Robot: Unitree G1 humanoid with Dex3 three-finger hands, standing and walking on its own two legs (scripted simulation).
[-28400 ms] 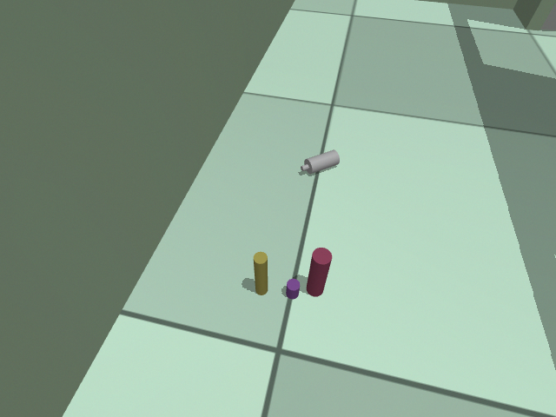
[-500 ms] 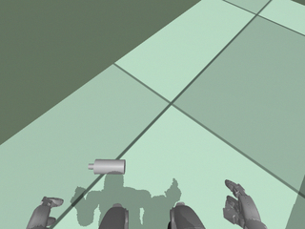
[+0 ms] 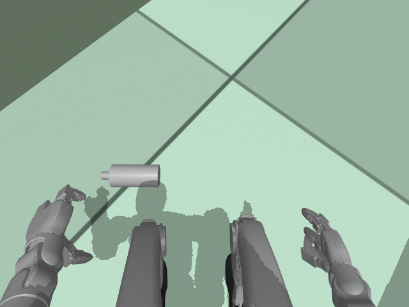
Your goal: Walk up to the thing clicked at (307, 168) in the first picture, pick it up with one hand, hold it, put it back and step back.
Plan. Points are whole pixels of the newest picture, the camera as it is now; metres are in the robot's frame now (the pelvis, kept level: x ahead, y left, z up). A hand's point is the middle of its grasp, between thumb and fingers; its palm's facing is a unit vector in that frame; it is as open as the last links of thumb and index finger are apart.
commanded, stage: rise first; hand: left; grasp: from above
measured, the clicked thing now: (130, 175) +0.48 +0.24 -0.50
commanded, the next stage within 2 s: none
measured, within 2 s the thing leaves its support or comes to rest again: neither
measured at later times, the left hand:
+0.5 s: hand (96, 199) +0.35 +0.28 -0.29, palm faces -0.50 -0.16 -0.85, open 14.1 cm
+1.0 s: hand (105, 186) +0.40 +0.27 -0.34, palm faces -0.49 +0.01 -0.87, open 14.1 cm
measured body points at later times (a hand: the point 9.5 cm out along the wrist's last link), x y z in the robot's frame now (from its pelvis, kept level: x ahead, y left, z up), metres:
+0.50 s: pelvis -0.05 +0.00 -0.14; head +0.16 +0.04 +0.25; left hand +0.38 +0.28 -0.24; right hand +0.02 -0.28 -0.26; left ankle +0.05 +0.13 -0.50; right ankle +0.05 -0.14 -0.50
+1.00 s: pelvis -0.05 +0.01 -0.18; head +0.18 +0.06 +0.20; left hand +0.42 +0.27 -0.29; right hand +0.01 -0.27 -0.30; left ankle +0.05 +0.13 -0.50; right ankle +0.05 -0.14 -0.50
